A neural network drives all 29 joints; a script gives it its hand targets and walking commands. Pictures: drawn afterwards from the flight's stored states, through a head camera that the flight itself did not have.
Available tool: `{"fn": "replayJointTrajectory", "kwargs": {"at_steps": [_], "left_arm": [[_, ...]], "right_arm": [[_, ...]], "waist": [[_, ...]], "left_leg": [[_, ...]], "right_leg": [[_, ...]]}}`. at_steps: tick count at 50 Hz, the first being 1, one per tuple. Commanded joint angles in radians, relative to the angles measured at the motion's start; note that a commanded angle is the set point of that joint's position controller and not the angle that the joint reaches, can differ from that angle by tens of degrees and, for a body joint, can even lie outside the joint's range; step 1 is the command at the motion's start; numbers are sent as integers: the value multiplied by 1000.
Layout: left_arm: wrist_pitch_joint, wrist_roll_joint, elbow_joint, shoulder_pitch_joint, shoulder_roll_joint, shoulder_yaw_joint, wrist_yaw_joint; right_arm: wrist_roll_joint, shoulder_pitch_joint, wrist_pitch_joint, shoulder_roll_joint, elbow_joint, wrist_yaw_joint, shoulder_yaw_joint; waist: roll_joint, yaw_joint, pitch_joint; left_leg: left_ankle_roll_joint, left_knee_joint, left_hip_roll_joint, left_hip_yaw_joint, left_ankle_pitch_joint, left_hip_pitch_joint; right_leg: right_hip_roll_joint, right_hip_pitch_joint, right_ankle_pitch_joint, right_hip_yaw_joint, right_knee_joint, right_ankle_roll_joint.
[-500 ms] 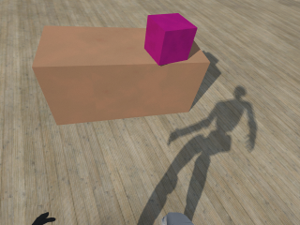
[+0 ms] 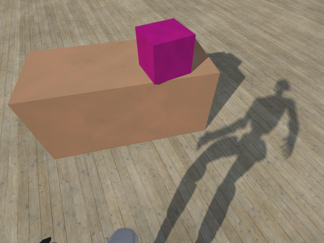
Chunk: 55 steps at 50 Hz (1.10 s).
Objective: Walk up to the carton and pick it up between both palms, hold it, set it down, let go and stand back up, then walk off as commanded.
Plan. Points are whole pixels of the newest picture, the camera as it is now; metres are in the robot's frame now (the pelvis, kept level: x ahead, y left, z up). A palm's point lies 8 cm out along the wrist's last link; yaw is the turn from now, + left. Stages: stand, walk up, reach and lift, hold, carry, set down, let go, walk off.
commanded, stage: walk up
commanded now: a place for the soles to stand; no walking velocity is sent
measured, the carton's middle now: (164, 51) +1.06 +0.00 -0.10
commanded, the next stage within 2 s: none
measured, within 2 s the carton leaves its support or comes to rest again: neither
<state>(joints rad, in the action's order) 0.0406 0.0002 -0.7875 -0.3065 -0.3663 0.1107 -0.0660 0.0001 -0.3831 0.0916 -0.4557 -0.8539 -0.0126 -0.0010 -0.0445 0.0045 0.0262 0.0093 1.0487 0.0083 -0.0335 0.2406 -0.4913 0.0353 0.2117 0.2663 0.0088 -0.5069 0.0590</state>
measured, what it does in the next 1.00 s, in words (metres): walks ahead: left foot, then right foot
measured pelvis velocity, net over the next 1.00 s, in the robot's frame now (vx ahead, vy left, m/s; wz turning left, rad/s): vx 0.27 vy -0.10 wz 0.06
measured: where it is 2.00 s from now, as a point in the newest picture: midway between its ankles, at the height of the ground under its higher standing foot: (177, 220)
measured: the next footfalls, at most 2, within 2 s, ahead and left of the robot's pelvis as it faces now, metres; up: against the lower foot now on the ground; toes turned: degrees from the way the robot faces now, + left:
left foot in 0.30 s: +0.21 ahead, +0.11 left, +0.00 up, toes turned +2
right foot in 0.82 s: +0.33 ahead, -0.17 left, +0.00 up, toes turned +5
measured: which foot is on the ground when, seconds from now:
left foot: up 0.00-0.28, down 0.30-0.82, up 0.84-1.00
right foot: down 0.00-0.34, up 0.36-0.80, down 0.82-1.00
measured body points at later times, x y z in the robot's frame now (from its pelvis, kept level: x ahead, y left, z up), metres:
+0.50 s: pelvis +0.12 +0.01 -0.01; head +0.11 +0.06 +0.44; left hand +0.18 +0.32 -0.14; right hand +0.21 -0.31 -0.08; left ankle +0.17 +0.11 -0.74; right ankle +0.12 -0.13 -0.68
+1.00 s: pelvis +0.27 -0.10 +0.00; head +0.28 -0.11 +0.45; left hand +0.31 +0.23 -0.10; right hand +0.33 -0.42 -0.12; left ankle +0.25 +0.07 -0.66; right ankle +0.29 -0.18 -0.74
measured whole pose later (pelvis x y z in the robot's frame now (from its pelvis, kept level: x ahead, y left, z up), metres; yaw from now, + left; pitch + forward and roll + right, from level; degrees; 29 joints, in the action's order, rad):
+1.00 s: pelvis +0.27 -0.10 +0.00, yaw +4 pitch -2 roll +4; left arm 0.04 0.00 -0.79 -0.32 -0.39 0.10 -0.07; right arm 0.00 -0.37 0.08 -0.45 -0.84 -0.02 0.00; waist -0.04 0.02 0.06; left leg 0.03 1.06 -0.04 -0.06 0.35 -0.45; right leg -0.01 0.26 0.27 0.03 -0.56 0.04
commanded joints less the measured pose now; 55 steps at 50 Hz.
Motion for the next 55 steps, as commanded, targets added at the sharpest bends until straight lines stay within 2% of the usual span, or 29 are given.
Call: {"fn": "replayJointTrajectory", "kwargs": {"at_steps": [1,9,11,12,13,14,15,16,17,18,19,20,21,24,26,28,32,35,36,38,39,40,41,42,43,44,45,47,55], "left_arm": [[32,15,84,-31,-230,54,23],[2,27,78,-104,-220,60,37],[-2,23,100,-51,-226,62,39],[-6,17,111,-26,-224,54,41],[-7,9,126,-24,-192,35,40],[-8,5,128,-72,-149,22,35],[-12,12,133,-90,-135,16,24],[-25,27,119,-15,-222,35,22],[-32,34,108,-2,-276,47,16],[-40,42,92,9,-292,43,8],[-43,46,80,19,-275,45,-4],[-44,46,69,0,-258,52,-9],[-41,48,72,3,-257,54,-11],[-39,41,76,-5,-204,48,-19],[-39,38,72,2,-210,49,-20],[-37,38,73,34,-222,50,-18],[-21,39,106,115,-224,53,-14],[-1,39,108,110,-224,53,-5],[9,34,96,62,-215,56,0],[30,33,25,-133,-219,70,16],[37,43,14,-197,-308,91,27],[38,42,38,-159,-364,97,32],[29,38,59,-81,-339,91,32],[21,34,65,-62,-336,92,29],[20,31,64,-34,-337,87,23],[21,26,73,-13,-298,76,22],[25,17,75,-2,-256,63,26],[27,15,82,-10,-243,55,32],[7,19,78,-126,-235,48,35]], "right_arm": [[-13,-29,-17,-147,46,3,-76],[-7,108,1,-131,105,-10,-69],[-1,1,15,-130,73,-20,-82],[2,-73,22,-132,47,-30,-91],[13,-151,27,-163,27,-40,-114],[19,-158,28,-209,33,-47,-129],[12,-196,22,-265,42,-54,-149],[-9,-184,15,-258,44,-58,-150],[-13,-93,13,-275,68,-58,-147],[-4,9,11,-260,72,-52,-136],[5,26,11,-226,69,-44,-121],[16,41,12,-221,63,-37,-111],[16,8,19,-220,56,-35,-108],[21,-22,35,-225,48,-24,-102],[18,-37,36,-235,55,-19,-108],[16,-11,32,-245,66,-11,-113],[19,-37,30,-266,78,-9,-125],[17,-51,30,-264,89,-10,-124],[11,-39,28,-255,94,-12,-119],[7,12,16,-184,103,-13,-87],[-6,-18,12,-108,112,-12,-63],[-12,-44,9,-73,119,-19,-43],[0,-49,-3,-141,91,-27,-61],[-5,-50,-6,-185,77,-23,-72],[-6,-40,-1,-230,63,-19,-81],[-9,-39,-3,-241,48,-12,-83],[-11,-70,-2,-200,44,-4,-84],[-10,-85,-3,-171,38,2,-80],[-13,14,-18,-139,87,-10,-65]], "waist": [[-103,31,40],[-11,94,-30],[-9,33,-98],[38,-10,-136],[93,-61,-189],[207,-57,-223],[269,-65,-292],[138,-83,-184],[140,-56,-68],[81,-14,72],[35,-7,155],[72,10,212],[58,-1,253],[164,-8,203],[177,-17,140],[190,-15,114],[163,-38,114],[158,-41,26],[151,-10,-10],[38,103,-116],[-158,126,-144],[-296,90,-101],[-147,67,-46],[-126,77,-30],[-147,62,24],[-61,40,65],[-37,18,78],[-78,16,76],[-123,73,28]], "left_leg": [[8,-107,-1,-46,-66,-105],[31,-436,-1,45,-12,-123],[48,-561,-27,96,-37,95],[62,-667,-45,112,-147,250],[110,-671,7,-11,-250,450],[183,-639,146,-266,-190,653],[262,-586,327,-599,-56,808],[298,-718,344,-687,284,677],[319,-805,388,-756,515,487],[287,-841,375,-684,547,319],[238,-845,299,-565,510,203],[207,-859,249,-512,534,120],[186,-854,213,-458,469,100],[140,-847,131,-335,326,152],[137,-838,134,-317,305,233],[180,-828,141,-308,352,235],[223,-763,225,-359,297,303],[228,-645,240,-325,3,391],[218,-583,243,-286,-149,384],[140,-301,120,-127,-313,260],[85,-85,11,-113,-135,102],[38,41,-107,-58,275,-158],[31,79,-74,-76,256,-218],[40,72,-47,-76,202,-224],[47,93,-7,-70,191,-225],[44,89,7,-89,132,-198],[33,67,2,-101,88,-135],[18,22,2,-69,48,-109],[15,-111,-31,-10,40,-193]], "right_leg": [[-158,-159,-406,98,247,-115],[-205,-411,-619,121,91,-61],[-185,-344,-699,59,-64,-55],[-144,-277,-684,2,-213,-66],[-100,-132,-544,0,-377,-76],[-36,133,-40,10,-517,-102],[31,368,333,34,-616,-107],[0,451,276,83,-649,-77],[-33,457,267,128,-689,-56],[-63,455,232,127,-669,-45],[-63,406,224,117,-605,-49],[-58,364,208,103,-577,-42],[-64,358,156,92,-552,-43],[-70,333,22,56,-489,-53],[-78,354,8,34,-428,-65],[-95,355,34,15,-382,-73],[-124,368,111,50,-271,-58],[-125,313,142,54,-156,-43],[-131,236,81,62,-77,-32],[-91,-119,-59,21,145,-18],[-205,-236,-26,228,184,-33],[-339,-320,47,507,192,3],[-366,-276,207,534,215,17],[-369,-241,377,554,301,36],[-368,-156,377,549,295,65],[-313,-107,309,423,291,24],[-273,-60,235,324,286,-7],[-232,-60,40,227,253,4],[-196,-274,-561,110,134,-21]]}}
